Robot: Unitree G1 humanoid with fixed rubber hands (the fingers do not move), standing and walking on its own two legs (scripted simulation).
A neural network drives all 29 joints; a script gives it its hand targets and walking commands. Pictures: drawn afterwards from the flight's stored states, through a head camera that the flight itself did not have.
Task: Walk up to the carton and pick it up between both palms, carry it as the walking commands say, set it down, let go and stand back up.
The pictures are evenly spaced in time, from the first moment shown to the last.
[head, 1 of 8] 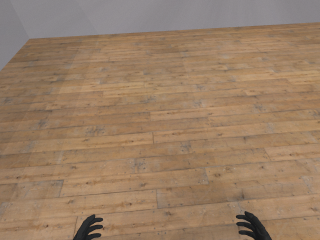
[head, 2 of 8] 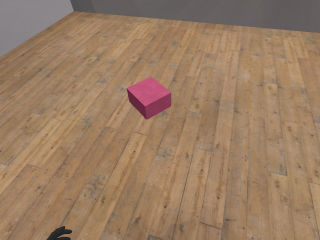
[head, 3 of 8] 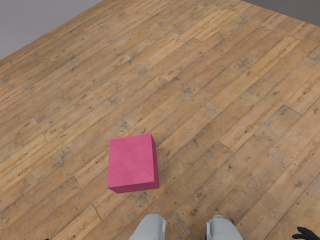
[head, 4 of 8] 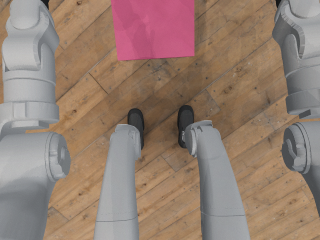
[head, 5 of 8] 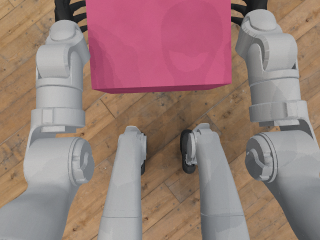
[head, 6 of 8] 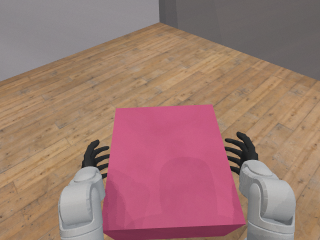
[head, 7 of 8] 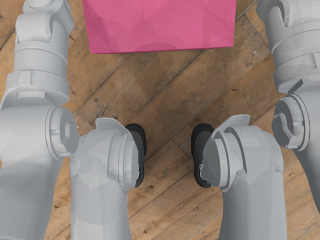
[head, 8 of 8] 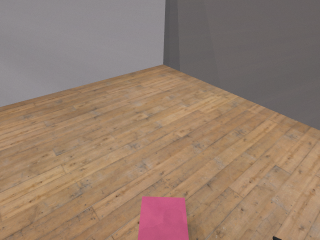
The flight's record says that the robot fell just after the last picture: no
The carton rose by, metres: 0.72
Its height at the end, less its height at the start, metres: +0.00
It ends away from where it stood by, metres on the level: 0.20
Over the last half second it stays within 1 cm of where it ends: yes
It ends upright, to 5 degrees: yes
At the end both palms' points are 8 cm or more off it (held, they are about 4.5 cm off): yes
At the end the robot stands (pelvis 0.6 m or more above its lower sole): yes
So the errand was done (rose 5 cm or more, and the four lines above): yes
